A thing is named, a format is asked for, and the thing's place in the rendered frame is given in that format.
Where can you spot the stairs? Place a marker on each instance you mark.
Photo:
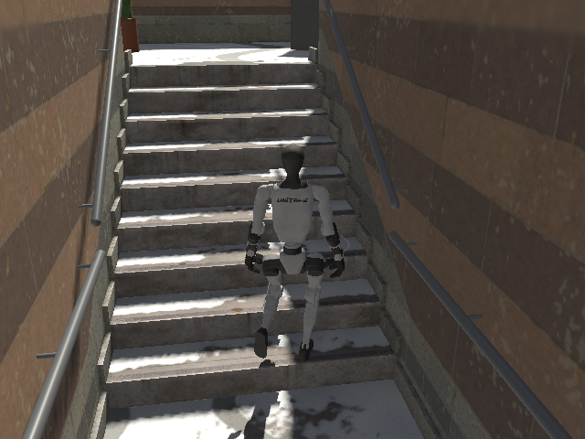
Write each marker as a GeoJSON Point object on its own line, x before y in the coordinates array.
{"type": "Point", "coordinates": [201, 141]}

